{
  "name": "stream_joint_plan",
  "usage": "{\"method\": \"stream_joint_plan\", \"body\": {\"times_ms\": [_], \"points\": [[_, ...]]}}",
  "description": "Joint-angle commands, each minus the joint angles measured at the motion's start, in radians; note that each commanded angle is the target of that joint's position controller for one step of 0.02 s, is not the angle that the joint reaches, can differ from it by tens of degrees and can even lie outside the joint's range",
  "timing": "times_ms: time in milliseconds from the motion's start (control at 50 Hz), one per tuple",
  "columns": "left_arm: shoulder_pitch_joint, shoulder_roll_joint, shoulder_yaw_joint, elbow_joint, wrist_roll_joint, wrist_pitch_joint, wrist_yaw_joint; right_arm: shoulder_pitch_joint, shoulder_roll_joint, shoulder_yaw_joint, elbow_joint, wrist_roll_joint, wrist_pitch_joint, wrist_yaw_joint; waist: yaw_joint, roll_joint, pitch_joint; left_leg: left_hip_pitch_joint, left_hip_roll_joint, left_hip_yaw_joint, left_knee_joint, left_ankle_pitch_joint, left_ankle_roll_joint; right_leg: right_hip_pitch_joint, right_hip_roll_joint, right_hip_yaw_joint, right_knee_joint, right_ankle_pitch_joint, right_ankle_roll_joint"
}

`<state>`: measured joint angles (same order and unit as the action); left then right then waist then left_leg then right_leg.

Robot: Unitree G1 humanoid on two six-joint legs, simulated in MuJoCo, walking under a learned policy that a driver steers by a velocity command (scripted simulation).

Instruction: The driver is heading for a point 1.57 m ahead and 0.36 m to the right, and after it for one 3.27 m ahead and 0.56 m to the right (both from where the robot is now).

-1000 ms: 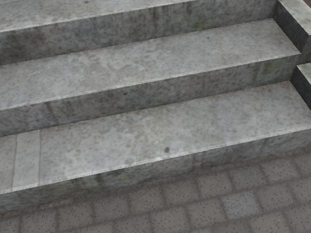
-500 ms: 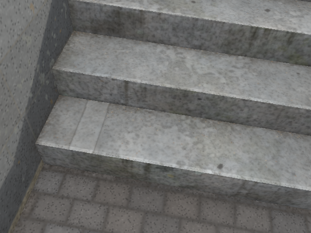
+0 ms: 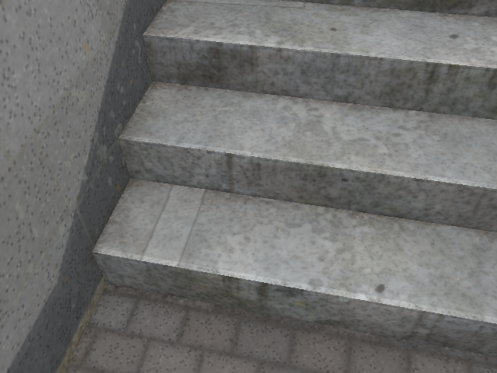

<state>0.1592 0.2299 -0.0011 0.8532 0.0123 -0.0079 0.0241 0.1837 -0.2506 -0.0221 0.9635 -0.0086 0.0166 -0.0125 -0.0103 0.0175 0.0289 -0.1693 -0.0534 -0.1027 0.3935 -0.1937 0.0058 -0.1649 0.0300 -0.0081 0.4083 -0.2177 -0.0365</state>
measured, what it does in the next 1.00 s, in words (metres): walks ahead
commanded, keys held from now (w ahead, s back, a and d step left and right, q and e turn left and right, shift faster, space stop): no key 0.56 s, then w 0.44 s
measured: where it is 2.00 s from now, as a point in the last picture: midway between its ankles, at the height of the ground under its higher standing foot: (280, 357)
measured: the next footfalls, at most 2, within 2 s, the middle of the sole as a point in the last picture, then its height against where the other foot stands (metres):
right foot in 1.26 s outside the picture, level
left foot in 1.74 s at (237, 355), level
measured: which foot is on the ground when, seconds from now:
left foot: down 0.00-1.00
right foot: down 0.00-0.84, up 0.86-1.00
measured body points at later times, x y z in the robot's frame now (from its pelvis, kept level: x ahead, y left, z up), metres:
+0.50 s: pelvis +0.01 +0.00 +0.00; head +0.01 +0.00 +0.45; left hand +0.05 +0.25 -0.15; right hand +0.03 -0.24 -0.16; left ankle +0.01 +0.12 -0.74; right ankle +0.00 -0.10 -0.74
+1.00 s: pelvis +0.11 +0.03 +0.00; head +0.12 +0.05 +0.45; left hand +0.18 +0.29 -0.15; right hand +0.05 -0.21 -0.14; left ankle +0.04 +0.12 -0.74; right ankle +0.11 -0.09 -0.68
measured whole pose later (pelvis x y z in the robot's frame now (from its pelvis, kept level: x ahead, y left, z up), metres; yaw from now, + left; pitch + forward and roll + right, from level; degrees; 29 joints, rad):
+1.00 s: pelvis +0.11 +0.03 +0.00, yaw +0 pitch +1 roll +0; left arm 0.22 0.24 0.06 1.01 0.05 -0.05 -0.04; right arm 0.43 -0.19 -0.03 1.10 -0.03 -0.09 -0.02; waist -0.02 -0.04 -0.02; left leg -0.06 -0.05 0.02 0.28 -0.25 0.06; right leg -0.48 -0.03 -0.01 0.96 -0.28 -0.05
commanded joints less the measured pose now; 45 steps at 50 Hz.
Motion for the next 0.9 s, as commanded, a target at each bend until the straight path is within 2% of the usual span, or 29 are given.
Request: {"method": "stream_joint_plan", "body": {"times_ms": [20, 120, 280, 560, 600, 640, 660, 680, 700, 720, 760, 780, 800, 820, 840, 860, 880, 900], "points": [[0.014, 0.126, 0.028, -0.015, 0.002, -0.002, 0.004, 0.011, -0.088, -0.012, 0.010, 0.005, -0.013, -0.015, 0.010, -0.033, -0.001, -0.033, 0.083, -0.079, -0.068, 0.081, 0.020, 0.023, -0.136, 0.142, -0.098, 0.055, -0.025], [0.015, 0.123, 0.026, 0.030, 0.001, -0.007, 0.002, 0.004, -0.088, -0.005, 0.066, 0.004, -0.019, -0.020, 0.014, -0.009, -0.011, -0.029, 0.097, -0.090, -0.082, 0.085, 0.026, 0.036, -0.123, 0.130, -0.088, 0.063, -0.022], [0.040, 0.107, 0.018, 0.100, 0.000, -0.008, 0.004, 0.018, -0.076, 0.007, 0.136, 0.005, -0.018, -0.027, 0.010, -0.011, -0.007, -0.016, 0.106, -0.089, -0.085, 0.079, 0.034, 0.022, -0.115, 0.126, -0.094, 0.060, -0.018], [0.102, 0.073, 0.004, 0.186, 0.000, -0.009, 0.011, 0.046, -0.040, 0.024, 0.197, 0.005, -0.018, -0.034, 0.011, -0.017, 0.008, -0.021, 0.107, -0.076, -0.078, 0.086, 0.036, 0.011, -0.110, 0.126, -0.092, 0.072, -0.016], [0.120, 0.095, 0.015, 0.192, 0.004, -0.004, 0.008, 0.061, -0.047, 0.019, 0.196, 0.004, -0.014, -0.034, 0.015, -0.029, -0.008, -0.045, 0.071, -0.054, -0.046, -0.121, 0.053, 0.009, -0.086, 0.125, -0.088, -0.169, -0.030], [0.140, 0.120, 0.030, 0.186, 0.009, 0.008, 0.001, 0.050, -0.062, 0.009, 0.175, -0.009, -0.006, -0.026, 0.030, -0.060, 0.056, -0.168, 0.033, -0.036, 0.024, -0.393, 0.079, -0.039, -0.107, 0.198, -0.116, -0.480, -0.079], [0.171, 0.126, 0.035, 0.191, 0.008, 0.010, 0.000, 0.026, -0.051, 0.009, 0.156, -0.014, -0.008, -0.020, 0.045, -0.082, 0.096, -0.239, 0.020, -0.018, 0.077, -0.412, 0.081, -0.039, -0.150, 0.270, -0.156, -0.566, -0.110], [0.210, 0.134, 0.043, 0.204, 0.007, 0.009, 0.001, 0.010, -0.018, 0.016, 0.138, -0.018, -0.016, -0.013, 0.054, -0.128, 0.109, -0.280, 0.004, 0.037, 0.164, -0.335, 0.073, -0.014, -0.219, 0.367, -0.214, -0.614, -0.148], [0.228, 0.144, 0.054, 0.213, 0.007, 0.004, 0.003, -0.004, 0.001, 0.021, 0.120, -0.025, -0.027, -0.007, 0.055, -0.157, 0.117, -0.293, 0.015, 0.092, 0.253, -0.233, 0.062, -0.009, -0.295, 0.450, -0.269, -0.614, -0.187], [0.217, 0.156, 0.066, 0.207, 0.003, -0.004, 0.002, -0.041, -0.027, 0.016, 0.085, -0.035, -0.041, 0.002, 0.052, -0.150, 0.116, -0.304, 0.051, 0.098, 0.286, -0.190, 0.054, -0.027, -0.314, 0.464, -0.298, -0.560, -0.190], [0.203, 0.143, 0.072, 0.208, 0.004, -0.014, -0.004, -0.015, -0.026, 0.013, 0.067, -0.029, -0.059, 0.015, 0.023, -0.135, 0.093, -0.266, 0.064, 0.107, 0.269, -0.232, 0.057, -0.035, -0.292, 0.398, -0.280, -0.465, -0.168], [0.172, 0.143, 0.075, 0.200, 0.000, -0.017, -0.006, 0.021, -0.013, 0.015, 0.068, -0.024, -0.066, 0.018, -0.004, -0.137, 0.094, -0.188, 0.060, 0.126, 0.190, -0.221, 0.065, -0.087, -0.264, 0.343, -0.252, -0.438, -0.153], [0.128, 0.136, 0.078, 0.185, -0.007, -0.018, -0.008, 0.079, 0.004, 0.016, 0.084, -0.019, -0.071, 0.017, -0.040, -0.123, 0.093, -0.050, 0.035, 0.154, 0.089, -0.177, 0.073, -0.179, -0.216, 0.275, -0.213, -0.424, -0.130], [0.097, 0.128, 0.080, 0.170, -0.006, -0.020, -0.010, 0.165, 0.004, 0.011, 0.115, -0.015, -0.074, 0.011, -0.074, -0.088, 0.083, 0.103, 0.002, 0.159, 0.022, -0.154, 0.076, -0.277, -0.164, 0.220, -0.138, -0.417, -0.111], [0.041, 0.088, 0.071, 0.141, 0.002, -0.028, -0.014, 0.289, -0.023, -0.003, 0.146, -0.021, -0.081, 0.001, -0.120, 0.008, 0.066, 0.276, 0.085, 0.036, -0.056, -0.224, 0.094, -0.432, -0.096, 0.144, 0.025, -0.389, -0.085], [-0.009, 0.014, 0.051, 0.089, -0.003, -0.040, -0.023, 0.424, -0.145, -0.037, 0.170, -0.029, -0.089, -0.007, -0.157, 0.255, 0.035, 0.367, 0.330, -0.380, -0.268, -0.544, 0.171, -0.605, 0.030, -0.023, 0.335, -0.334, -0.035], [-0.034, 0.083, 0.064, 0.070, 0.035, -0.048, -0.031, 0.456, -0.174, -0.053, 0.189, -0.025, -0.086, -0.006, -0.141, 0.186, 0.096, 0.318, 0.431, -0.537, -0.309, -0.581, 0.229, -0.685, -0.007, 0.016, 0.503, -0.338, -0.041], [-0.024, 0.086, 0.066, 0.076, 0.039, -0.057, -0.043, 0.374, -0.133, -0.048, 0.159, -0.024, -0.091, -0.006, -0.085, 0.080, 0.127, 0.265, 0.414, -0.477, -0.290, -0.499, 0.233, -0.688, -0.059, 0.052, 0.586, -0.243, -0.044]]}}
Keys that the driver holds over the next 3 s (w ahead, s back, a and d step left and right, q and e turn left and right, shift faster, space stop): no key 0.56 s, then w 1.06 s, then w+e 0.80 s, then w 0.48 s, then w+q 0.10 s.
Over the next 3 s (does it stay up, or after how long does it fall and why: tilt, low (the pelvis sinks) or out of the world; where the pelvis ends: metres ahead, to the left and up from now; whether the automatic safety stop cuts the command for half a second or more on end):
stays up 1.09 -0.27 0.33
